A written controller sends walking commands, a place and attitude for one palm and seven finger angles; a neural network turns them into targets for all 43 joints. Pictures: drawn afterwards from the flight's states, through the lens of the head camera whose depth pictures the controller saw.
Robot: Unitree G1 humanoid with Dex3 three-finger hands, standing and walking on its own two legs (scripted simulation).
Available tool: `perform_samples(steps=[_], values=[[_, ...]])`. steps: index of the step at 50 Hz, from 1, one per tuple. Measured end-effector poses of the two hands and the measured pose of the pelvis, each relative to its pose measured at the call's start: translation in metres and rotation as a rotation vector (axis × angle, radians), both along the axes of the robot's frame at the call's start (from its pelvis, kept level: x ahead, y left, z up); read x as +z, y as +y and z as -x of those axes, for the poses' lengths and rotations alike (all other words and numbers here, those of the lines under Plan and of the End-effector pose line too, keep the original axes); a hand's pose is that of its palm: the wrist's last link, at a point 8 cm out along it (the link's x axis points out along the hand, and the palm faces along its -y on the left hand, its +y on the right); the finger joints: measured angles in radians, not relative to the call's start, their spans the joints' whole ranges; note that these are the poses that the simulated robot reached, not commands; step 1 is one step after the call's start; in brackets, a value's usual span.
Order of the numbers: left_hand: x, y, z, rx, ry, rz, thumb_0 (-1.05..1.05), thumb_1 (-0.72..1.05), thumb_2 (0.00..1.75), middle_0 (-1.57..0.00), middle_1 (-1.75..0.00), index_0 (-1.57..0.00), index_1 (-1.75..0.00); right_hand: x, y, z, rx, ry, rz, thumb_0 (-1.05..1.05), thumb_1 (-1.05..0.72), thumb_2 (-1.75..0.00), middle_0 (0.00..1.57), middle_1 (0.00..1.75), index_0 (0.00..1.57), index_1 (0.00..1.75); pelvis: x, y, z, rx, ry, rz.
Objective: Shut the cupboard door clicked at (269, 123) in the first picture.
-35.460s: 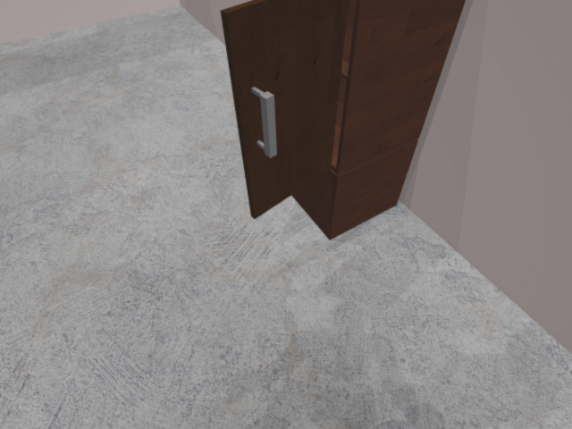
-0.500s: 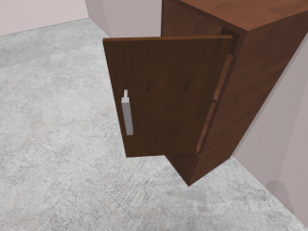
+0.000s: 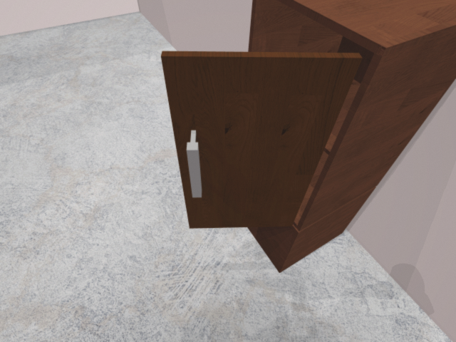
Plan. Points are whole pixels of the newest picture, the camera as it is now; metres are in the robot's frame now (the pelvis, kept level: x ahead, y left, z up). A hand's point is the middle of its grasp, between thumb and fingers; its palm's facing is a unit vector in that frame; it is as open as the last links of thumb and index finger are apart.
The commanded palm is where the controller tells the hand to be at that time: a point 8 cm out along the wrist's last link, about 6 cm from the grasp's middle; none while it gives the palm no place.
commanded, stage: look again from close up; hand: left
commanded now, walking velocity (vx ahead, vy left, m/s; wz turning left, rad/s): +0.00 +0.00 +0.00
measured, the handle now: (195, 165) +0.47 +0.11 +0.00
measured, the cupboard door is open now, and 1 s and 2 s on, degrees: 62 62 62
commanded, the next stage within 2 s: raise the hand and make a fist in 0.38 s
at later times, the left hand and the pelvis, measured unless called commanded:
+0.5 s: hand out of the picture +0.06 +0.17 -0.17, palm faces -0.03 -0.96 -0.27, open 7.4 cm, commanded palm +0.11 +0.22 -0.07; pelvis +0.02 -0.03 +0.00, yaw +0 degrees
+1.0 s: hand (148, 334) +0.14 +0.15 -0.06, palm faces +0.18 -0.98 -0.05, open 5.7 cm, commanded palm +0.13 +0.20 -0.05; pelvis -0.03 -0.08 -0.11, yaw +3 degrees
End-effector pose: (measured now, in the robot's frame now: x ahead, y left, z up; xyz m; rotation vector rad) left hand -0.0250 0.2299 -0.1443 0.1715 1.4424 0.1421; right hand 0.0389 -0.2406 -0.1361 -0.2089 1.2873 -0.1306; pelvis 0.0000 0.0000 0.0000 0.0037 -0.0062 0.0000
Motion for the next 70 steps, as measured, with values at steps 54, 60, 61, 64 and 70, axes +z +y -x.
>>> perform_samples(steps=[54,60,61,64,70], values=[[0.101,-0.036,-0.163,-0.085,-1.437,0.063,0.01,0.9,0.9,-0.58,-0.71,-0.58,-0.71,-0.039,-0.051,-0.147,0.16,-0.709,-0.014,0.02,-0.91,-0.9,0.2,0.29,0.2,0.3,-0.108,-0.081,0.027,0.051,0.267,0.033],[0.102,-0.026,-0.183,-0.06,-1.354,0.098,0.01,0.9,0.89,-0.69,-0.83,-0.69,-0.83,-0.038,-0.049,-0.115,0.082,-0.627,-0.013,0.02,-0.9,-0.9,0.21,0.3,0.2,0.3,-0.096,-0.07,0.022,0.034,0.267,0.028],[0.103,-0.025,-0.183,-0.055,-1.352,0.094,0.01,0.9,0.89,-0.71,-0.85,-0.7,-0.85,-0.037,-0.049,-0.111,0.073,-0.617,-0.006,0.02,-0.9,-0.9,0.21,0.3,0.2,0.3,-0.094,-0.068,0.021,0.032,0.266,0.028],[0.107,-0.021,-0.182,-0.048,-1.363,0.083,0.01,0.9,0.89,-0.76,-0.91,-0.76,-0.91,-0.032,-0.05,-0.1,0.064,-0.591,0.021,0.02,-0.9,-0.9,0.21,0.3,0.2,0.3,-0.09,-0.059,0.019,0.026,0.265,0.031],[0.11,-0.018,-0.181,-0.057,-1.394,0.086,0.01,0.9,0.89,-0.87,-1.03,-0.87,-1.03,-0.024,-0.045,-0.098,0.093,-0.579,0.063,0.02,-0.9,-0.9,0.21,0.3,0.2,0.3,-0.088,-0.044,0.018,0.028,0.259,0.046]])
